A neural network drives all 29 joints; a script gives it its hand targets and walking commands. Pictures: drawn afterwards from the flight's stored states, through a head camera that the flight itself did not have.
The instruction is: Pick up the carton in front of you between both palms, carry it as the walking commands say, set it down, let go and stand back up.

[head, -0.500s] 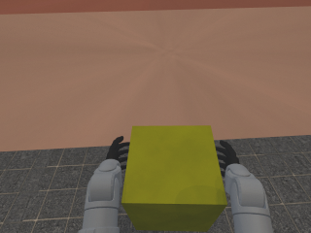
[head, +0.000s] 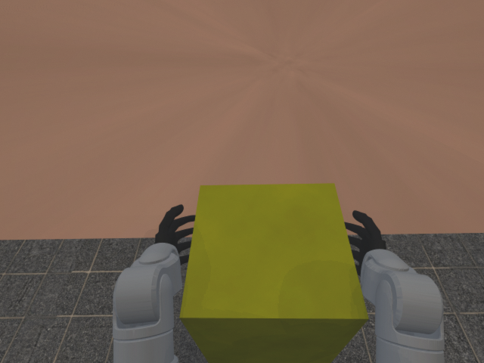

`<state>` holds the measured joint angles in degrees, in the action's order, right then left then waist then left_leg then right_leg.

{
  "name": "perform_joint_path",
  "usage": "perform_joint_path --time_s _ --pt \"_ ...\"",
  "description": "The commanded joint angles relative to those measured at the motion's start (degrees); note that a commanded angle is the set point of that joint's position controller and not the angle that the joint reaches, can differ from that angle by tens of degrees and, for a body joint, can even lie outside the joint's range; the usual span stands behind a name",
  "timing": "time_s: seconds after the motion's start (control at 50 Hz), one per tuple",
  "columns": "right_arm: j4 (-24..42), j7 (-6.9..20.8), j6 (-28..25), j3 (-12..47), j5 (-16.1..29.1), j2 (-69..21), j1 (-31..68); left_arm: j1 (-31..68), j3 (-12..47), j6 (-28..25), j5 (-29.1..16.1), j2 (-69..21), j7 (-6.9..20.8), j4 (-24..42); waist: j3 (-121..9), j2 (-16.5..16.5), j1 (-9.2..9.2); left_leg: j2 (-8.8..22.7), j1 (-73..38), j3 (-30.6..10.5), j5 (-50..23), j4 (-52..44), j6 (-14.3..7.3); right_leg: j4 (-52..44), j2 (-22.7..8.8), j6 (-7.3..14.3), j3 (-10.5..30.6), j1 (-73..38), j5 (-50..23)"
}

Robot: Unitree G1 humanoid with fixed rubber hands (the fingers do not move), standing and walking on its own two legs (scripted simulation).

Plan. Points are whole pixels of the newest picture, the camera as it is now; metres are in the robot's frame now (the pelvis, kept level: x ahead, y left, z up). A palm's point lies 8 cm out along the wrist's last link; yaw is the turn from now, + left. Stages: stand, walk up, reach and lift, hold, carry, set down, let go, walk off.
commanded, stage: carry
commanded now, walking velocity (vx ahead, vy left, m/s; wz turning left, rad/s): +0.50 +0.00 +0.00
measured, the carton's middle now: (267, 279) +0.27 +0.01 +0.02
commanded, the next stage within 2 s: none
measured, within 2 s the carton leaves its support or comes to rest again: neither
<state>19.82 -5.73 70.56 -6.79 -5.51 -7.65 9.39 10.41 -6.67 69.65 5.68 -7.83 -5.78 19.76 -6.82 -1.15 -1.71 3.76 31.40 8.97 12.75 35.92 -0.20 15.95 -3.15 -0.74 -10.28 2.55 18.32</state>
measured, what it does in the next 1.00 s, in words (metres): walks ahead: left foot, then right foot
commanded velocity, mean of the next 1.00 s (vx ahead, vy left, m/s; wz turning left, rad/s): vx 0.50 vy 0.00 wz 0.00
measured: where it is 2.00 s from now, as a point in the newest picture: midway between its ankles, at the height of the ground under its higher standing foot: (258, 176)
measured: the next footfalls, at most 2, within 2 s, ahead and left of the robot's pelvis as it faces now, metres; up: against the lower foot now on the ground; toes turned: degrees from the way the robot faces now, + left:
left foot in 0.08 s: +0.20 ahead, +0.11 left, +0.00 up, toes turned +10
right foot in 0.56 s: +0.54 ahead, -0.08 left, +0.00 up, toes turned -12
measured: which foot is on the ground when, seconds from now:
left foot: up 0.00-0.06, down 0.08-0.58, up 0.60-1.00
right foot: down 0.00-0.10, up 0.12-0.54, down 0.56-1.00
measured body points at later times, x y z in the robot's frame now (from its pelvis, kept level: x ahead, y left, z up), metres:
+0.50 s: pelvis +0.32 +0.02 -0.01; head +0.33 +0.03 +0.44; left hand +0.61 +0.16 +0.08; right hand +0.59 -0.14 +0.08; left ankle +0.16 +0.10 -0.74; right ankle +0.47 -0.10 -0.72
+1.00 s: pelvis +0.64 +0.01 -0.01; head +0.65 +0.00 +0.44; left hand +1.00 +0.16 +0.16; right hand +0.99 -0.14 +0.15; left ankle +0.79 +0.12 -0.72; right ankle +0.50 -0.08 -0.74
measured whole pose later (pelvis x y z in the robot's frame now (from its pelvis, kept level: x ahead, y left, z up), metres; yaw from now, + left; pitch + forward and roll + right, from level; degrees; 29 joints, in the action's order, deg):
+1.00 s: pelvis +0.64 +0.01 -0.01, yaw -1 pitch +4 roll +0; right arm 12.4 -7.6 77.8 -10.7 -3.8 -1.1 35.0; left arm 36.2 -11.5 75.2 3.5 -2.4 -7.3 10.7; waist -3.4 0.5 -1.7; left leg 3.7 35.1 7.7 4.1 35.3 -3.5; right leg 19.3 -0.9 0.8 -11.0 0.4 22.6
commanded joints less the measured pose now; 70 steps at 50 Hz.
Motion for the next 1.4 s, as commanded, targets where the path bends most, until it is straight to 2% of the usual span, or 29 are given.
perform_joint_path --time_s 0.0,0.04,0.06,0.08,0.1,0.12,0.16,0.2,0.24,0.42,0.48,0.52,0.54,0.56,0.58,0.6,0.64,0.72,0.82,0.92,0.98,1.02,1.04,1.06,1.08,1.14,1.18,1.3,1.38 --pt "1.8 13.6 0.3 39.2 21.5 -48.0 27.6 25.0 40.5 1.8 -24.2 -48.4 15.2 0.6 -6.1 -8.0 0.74 -2.8 -9.7 4.7 -6.9 -6.8 -0.8 0.1 -10.9 5.3 3.9 0.1 -19.8" --pt "1.1 13.7 0.6 38.6 21.0 -47.9 27.4 26.1 40.7 2.1 -24.2 -48.0 15.4 0.9 -9.7 -4.9 1.82 -5.1 -26.3 8.3 -4.4 -8.7 -1.7 13.3 -7.7 2.9 -1.9 6.5 -25.1" --pt "0.7 13.8 0.7 38.2 20.7 -47.9 26.8 26.7 40.5 2.3 -24.1 -47.2 15.5 1.0 -12.7 -0.3 3.07 1.1 -36.4 -0.2 0.5 -10.3 -2.6 25.3 -5.7 1.0 -2.5 13.8 -18.1" --pt "-0.5 13.8 0.5 37.5 19.8 -47.3 26.7 28.2 40.9 2.8 -24.7 -47.5 15.6 2.0 -17.0 14.4 3.7 17.7 -44.1 -29.8 13.5 -19.4 -9.7 43.7 0.3 -1.8 -1.6 26.8 -3.8" --pt "-0.8 13.8 0.2 37.5 20.1 -48.5 27.5 29.8 41.2 2.8 -24.9 -48.3 15.9 1.9 -15.5 17.0 3.39 22.4 -45.7 -41.2 9.7 -25.0 -13.4 52.4 2.4 -0.8 4.9 36.9 9.7" --pt "1.0 13.9 -0.1 38.2 20.9 -50.2 28.7 29.9 41.2 2.4 -24.9 -50.1 16.1 1.1 -14.6 11.8 3.24 21.7 -43.9 -36.4 3.4 -23.7 -13.1 56.8 -1.4 1.3 9.0 38.9 8.6" --pt "3.1 14.4 -1.1 39.9 22.0 -54.0 30.5 29.4 41.3 1.1 -24.3 -52.8 16.2 1.5 -14.3 3.7 2.77 18.1 -38.7 -25.3 -6.1 -22.4 -10.0 54.4 -5.1 2.6 10.5 38.1 1.9" --pt "4.3 14.9 -2.1 41.0 22.9 -55.7 30.8 27.3 42.1 -0.2 -23.2 -55.1 15.7 1.8 -14.8 5.1 2.46 15.2 -35.3 -16.6 -10.3 -23.5 -7.0 47.8 -5.0 2.2 8.9 34.3 -2.6" --pt "5.7 15.5 -2.5 42.0 24.3 -55.0 30.3 24.5 42.3 -1.3 -22.0 -55.8 15.0 1.6 -14.5 7.1 2.62 13.4 -36.6 -12.1 -15.3 -23.6 -6.7 42.6 -3.5 1.4 6.4 34.7 -4.4" --pt "5.4 16.4 -1.7 41.3 23.2 -49.3 23.6 19.2 42.0 -0.9 -20.0 -52.2 13.8 2.6 -5.1 9.6 3.0 9.4 -39.4 -1.4 -28.7 -23.8 -6.5 16.1 0.3 1.9 -1.6 33.5 -16.2" --pt "5.9 16.1 -1.1 41.2 22.8 -48.3 24.8 21.5 42.0 0.0 -21.4 -50.7 14.4 3.8 -4.5 10.4 2.82 9.5 -38.5 1.3 -36.7 -19.1 -4.8 12.3 1.6 3.5 -3.6 23.8 -17.8" --pt "8.6 15.6 -0.5 41.5 23.3 -47.1 27.8 23.2 41.6 0.4 -22.5 -49.6 14.6 5.1 -9.1 8.2 1.36 6.6 -33.4 5.9 -37.8 -4.7 -2.4 9.6 5.6 3.4 -7.1 7.3 -13.0" --pt "10.0 15.4 -0.2 41.6 23.6 -45.9 29.9 24.1 41.1 0.7 -22.8 -49.1 14.7 6.2 -12.9 4.9 0.04 5.1 -24.6 4.8 -26.0 6.3 -1.5 10.2 0.3 3.7 -0.8 -4.3 -7.9" --pt "12.2 15.1 0.6 42.3 24.3 -46.0 32.2 25.6 40.4 0.7 -22.7 -47.4 14.7 5.9 -18.7 -9.0 -0.49 -0.8 -7.8 2.5 -10.0 25.2 1.0 4.9 -16.8 11.9 28.5 -17.5 4.1" --pt "13.0 14.9 0.9 41.9 24.4 -44.9 32.6 24.8 40.4 0.8 -23.1 -48.0 14.7 6.1 -17.7 -16.2 -0.73 -5.3 3.1 -3.0 13.2 35.6 0.8 -4.2 -21.1 15.9 42.2 -19.6 -0.6" --pt "13.2 14.7 0.8 42.3 24.3 -46.0 33.3 26.4 40.5 1.1 -23.7 -48.4 14.7 8.5 -17.4 -11.7 -0.04 -1.8 6.0 -8.2 13.5 41.6 -1.0 -2.9 -21.1 15.4 36.3 -18.0 -8.2" --pt "14.7 14.1 0.8 41.8 24.3 -46.8 35.1 29.9 41.2 1.5 -24.7 -49.9 14.4 11.4 -16.7 -1.5 0.83 2.9 5.6 -9.8 7.2 36.7 -2.3 -1.0 -17.4 11.3 24.7 -11.6 -19.3" --pt "12.4 12.4 1.5 41.2 22.6 -44.8 35.2 32.7 40.9 3.1 -25.6 -46.0 14.1 11.5 -16.9 -3.9 0.46 2.0 3.4 -6.3 2.2 25.4 -1.1 -2.6 -13.6 8.8 13.2 -7.7 -20.7" --pt "5.5 10.8 3.6 39.6 22.4 -38.9 45.7 41.9 39.0 4.8 -25.8 -38.1 13.7 3.7 -10.5 -6.3 -0.97 1.0 8.8 -2.8 -5.2 11.4 -0.4 -2.9 -10.7 9.6 7.4 -7.9 -21.9" --pt "-4.4 10.4 5.8 35.7 24.5 -37.7 59.3 55.0 34.8 6.5 -27.0 -37.4 12.9 -6.5 -6.0 -7.7 -1.57 -0.8 4.7 0.1 -10.2 0.7 -2.5 -1.2 -9.5 9.4 4.3 -5.3 -24.7" --pt "-10.1 10.6 6.5 32.0 25.6 -39.1 66.9 63.0 32.2 7.2 -27.4 -39.7 12.4 -12.5 -6.6 -8.0 -0.23 -2.4 -1.0 0.9 -8.4 -2.2 -5.0 5.1 -10.0 8.1 3.0 -6.2 -32.8" --pt "-15.1 10.7 6.6 29.1 25.8 -40.2 68.6 67.2 30.8 7.6 -27.8 -42.1 11.9 -16.6 -13.7 -3.3 4.81 -7.0 -19.6 5.1 -5.1 -7.0 -4.6 23.4 -6.1 5.1 -1.7 -3.0 -38.0" --pt "-17.2 10.9 6.4 27.7 25.9 -40.9 69.7 70.0 30.1 7.7 -27.8 -42.9 11.8 -18.1 -18.9 3.0 7.39 -0.3 -32.9 -4.9 -0.5 -7.3 -5.0 37.3 -4.2 3.7 -0.4 6.6 -25.0" --pt "-19.5 10.9 5.9 26.0 25.5 -40.2 72.5 72.2 29.4 7.9 -28.1 -46.1 11.8 -19.9 -25.6 18.1 5.73 16.4 -48.3 -34.9 4.0 -12.3 -13.7 52.7 3.1 1.3 3.3 25.8 0.1" --pt "-19.7 11.2 5.5 26.2 26.9 -43.6 74.5 74.9 28.6 7.5 -28.2 -46.5 11.6 -20.6 -24.1 21.2 6.79 17.9 -49.6 -43.7 5.2 -19.4 -16.8 62.9 6.3 2.0 8.7 36.8 11.0" --pt "-15.5 12.0 4.2 27.0 30.3 -52.2 84.9 80.5 26.8 6.1 -27.8 -52.9 10.7 -20.0 -21.8 6.2 5.16 13.7 -43.0 -27.5 -17.9 -11.8 -13.0 63.7 0.3 4.8 12.4 40.7 4.3" --pt "-12.6 11.8 3.4 27.4 31.4 -55.1 88.3 80.1 26.1 5.3 -26.6 -55.2 9.7 -19.7 -23.9 6.0 4.3 11.8 -42.5 -21.7 -18.9 -12.2 -11.3 59.7 0.0 4.5 11.6 39.9 2.1" --pt "-8.5 11.0 1.6 28.8 29.0 -53.7 82.8 73.5 27.8 2.6 -22.0 -54.2 7.9 -17.1 -24.0 7.8 6.45 9.9 -51.1 -15.6 -33.1 -9.0 -12.6 52.5 1.5 4.0 6.4 51.5 1.1" --pt "-4.6 11.2 1.2 31.5 28.2 -50.5 80.8 73.0 30.1 1.9 -21.3 -50.5 7.8 -12.0 -20.2 8.9 6.4 6.0 -46.0 -9.2 -37.4 -9.8 -11.5 32.3 3.4 4.1 2.8 42.5 -7.2"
